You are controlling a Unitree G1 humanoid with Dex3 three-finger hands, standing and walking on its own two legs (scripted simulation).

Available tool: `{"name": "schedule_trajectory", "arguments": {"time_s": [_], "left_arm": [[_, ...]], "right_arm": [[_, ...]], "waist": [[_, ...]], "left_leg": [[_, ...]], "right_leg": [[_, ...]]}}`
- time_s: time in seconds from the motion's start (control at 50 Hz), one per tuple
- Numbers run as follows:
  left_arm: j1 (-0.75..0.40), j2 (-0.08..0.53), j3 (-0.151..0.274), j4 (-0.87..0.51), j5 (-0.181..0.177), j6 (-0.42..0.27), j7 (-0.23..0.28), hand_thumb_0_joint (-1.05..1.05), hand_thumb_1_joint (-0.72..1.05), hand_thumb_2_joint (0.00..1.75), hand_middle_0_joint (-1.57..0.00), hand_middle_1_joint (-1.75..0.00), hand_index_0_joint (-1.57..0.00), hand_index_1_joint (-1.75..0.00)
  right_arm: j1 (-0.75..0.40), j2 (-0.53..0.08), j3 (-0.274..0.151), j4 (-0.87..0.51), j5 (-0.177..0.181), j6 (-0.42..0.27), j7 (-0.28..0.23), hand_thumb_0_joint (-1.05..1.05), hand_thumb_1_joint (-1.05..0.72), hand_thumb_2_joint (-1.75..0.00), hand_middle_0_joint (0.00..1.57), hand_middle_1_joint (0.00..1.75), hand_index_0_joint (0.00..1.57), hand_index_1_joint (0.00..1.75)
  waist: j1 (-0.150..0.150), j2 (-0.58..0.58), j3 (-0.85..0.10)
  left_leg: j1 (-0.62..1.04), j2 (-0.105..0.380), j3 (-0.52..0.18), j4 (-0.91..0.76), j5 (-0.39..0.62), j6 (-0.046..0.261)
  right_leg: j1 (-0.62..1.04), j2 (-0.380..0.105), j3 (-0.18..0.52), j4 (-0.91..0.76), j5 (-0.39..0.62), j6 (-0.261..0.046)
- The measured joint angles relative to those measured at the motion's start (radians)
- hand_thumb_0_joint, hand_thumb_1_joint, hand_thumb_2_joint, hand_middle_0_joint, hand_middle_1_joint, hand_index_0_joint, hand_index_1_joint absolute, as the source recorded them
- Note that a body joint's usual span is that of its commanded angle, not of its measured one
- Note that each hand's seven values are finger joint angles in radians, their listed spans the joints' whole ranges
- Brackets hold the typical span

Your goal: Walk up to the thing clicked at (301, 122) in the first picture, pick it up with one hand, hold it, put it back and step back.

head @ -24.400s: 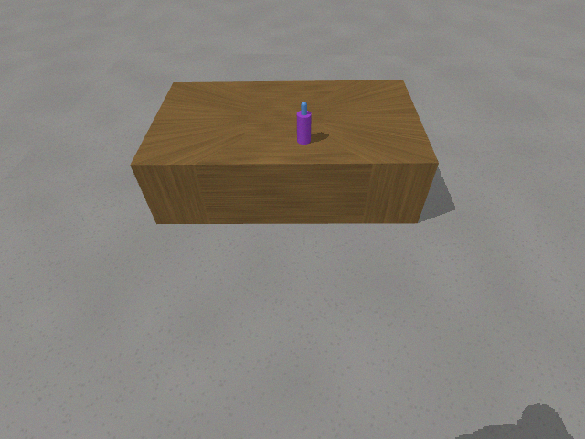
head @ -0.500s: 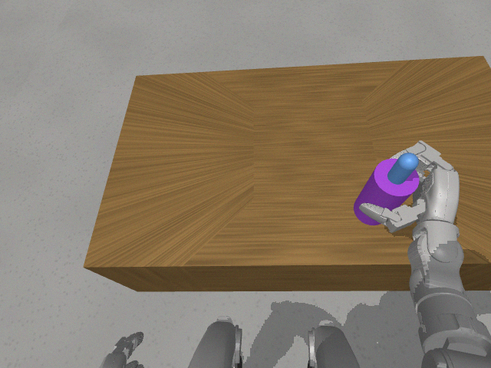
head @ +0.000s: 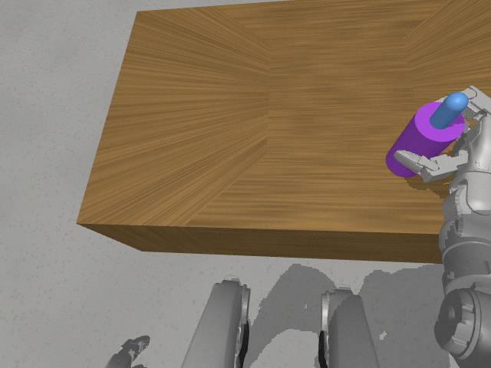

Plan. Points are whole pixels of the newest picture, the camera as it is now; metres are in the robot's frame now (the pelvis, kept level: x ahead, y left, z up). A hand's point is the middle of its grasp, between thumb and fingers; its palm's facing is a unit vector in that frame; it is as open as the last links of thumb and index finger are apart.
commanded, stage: crouch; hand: right
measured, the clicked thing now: (426, 135) +0.47 -0.20 +0.03
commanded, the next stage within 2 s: lower in 0.30 s
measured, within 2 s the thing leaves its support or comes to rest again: rests again in 1.56 s
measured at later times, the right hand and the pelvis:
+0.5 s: hand (424, 136) +0.51 -0.23 -0.03, palm faces +0.23 +0.97 -0.01, open 9.9 cm; pelvis -0.01 +0.00 -0.05, yaw +1 degrees
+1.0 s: hand (409, 150) +0.52 -0.23 -0.10, palm faces +0.23 +0.97 -0.02, open 9.9 cm; pelvis -0.02 +0.00 -0.11, yaw +1 degrees
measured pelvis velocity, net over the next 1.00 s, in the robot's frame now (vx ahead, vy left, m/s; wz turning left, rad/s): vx -0.02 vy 0.00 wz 0.02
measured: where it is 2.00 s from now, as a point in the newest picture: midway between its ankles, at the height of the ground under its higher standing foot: outside the picture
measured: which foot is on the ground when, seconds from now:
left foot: down 0.00-1.00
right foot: down 0.00-1.00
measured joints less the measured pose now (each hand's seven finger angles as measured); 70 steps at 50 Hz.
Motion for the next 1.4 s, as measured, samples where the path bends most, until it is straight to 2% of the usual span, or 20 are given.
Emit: {"name": "schedule_trajectory", "arguments": {"time_s": [0.44,0.72,1.18,1.4], "left_arm": [[0.008,0.015,-0.011,-0.013,0.001,0.015,0.010,0.01,0.89,0.91,-0.20,-0.30,-0.20,-0.30],[0.007,0.034,-0.012,-0.020,0.014,0.020,0.000,0.01,0.89,0.91,-0.20,-0.30,-0.20,-0.30],[-0.005,0.039,-0.021,-0.008,0.007,0.040,0.000,0.01,0.89,0.90,-0.20,-0.30,-0.20,-0.30],[-0.006,0.043,-0.023,-0.005,0.008,0.045,0.002,0.01,0.89,0.90,-0.20,-0.29,-0.20,-0.30]], "right_arm": [[-0.113,-0.079,-0.045,0.032,-0.022,0.077,0.011,-0.02,0.57,-0.95,0.88,1.25,0.91,1.26],[-0.156,-0.111,-0.070,0.066,-0.039,0.067,0.018,-0.02,0.59,-0.97,0.88,1.27,0.91,1.28],[-0.220,-0.153,-0.093,0.070,-0.049,0.112,0.031,-0.02,0.61,-0.99,0.87,1.33,0.90,1.33],[-0.239,-0.168,-0.090,0.072,-0.059,0.124,0.028,-0.02,0.61,-0.99,0.87,1.32,0.90,1.33]], "waist": [[0.027,-0.009,0.004],[0.042,-0.005,0.008],[0.048,-0.007,0.031],[0.054,-0.004,0.037]], "left_leg": [[-0.174,-0.005,0.002,0.140,-0.019,-0.007],[-0.307,-0.008,-0.002,0.267,-0.043,-0.013],[-0.454,-0.011,-0.006,0.428,-0.065,-0.016],[-0.499,-0.012,-0.006,0.472,-0.063,-0.018]], "right_leg": [[-0.178,0.005,0.012,0.147,-0.023,0.000],[-0.310,0.012,0.019,0.274,-0.046,0.003],[-0.453,0.024,0.029,0.429,-0.065,0.012],[-0.500,0.029,0.033,0.475,-0.064,0.013]]}}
